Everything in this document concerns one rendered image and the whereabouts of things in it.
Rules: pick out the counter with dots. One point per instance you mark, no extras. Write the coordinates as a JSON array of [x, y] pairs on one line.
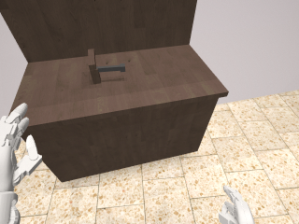
[[85, 122]]

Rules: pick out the tap lever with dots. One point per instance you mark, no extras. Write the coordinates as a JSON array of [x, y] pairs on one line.
[[111, 68]]

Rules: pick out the left robot hand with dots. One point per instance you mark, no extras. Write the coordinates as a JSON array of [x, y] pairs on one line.
[[11, 130]]

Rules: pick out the robot left forearm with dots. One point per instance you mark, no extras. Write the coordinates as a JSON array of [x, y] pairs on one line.
[[9, 214]]

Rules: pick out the right robot hand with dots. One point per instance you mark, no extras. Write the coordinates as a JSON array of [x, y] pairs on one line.
[[239, 211]]

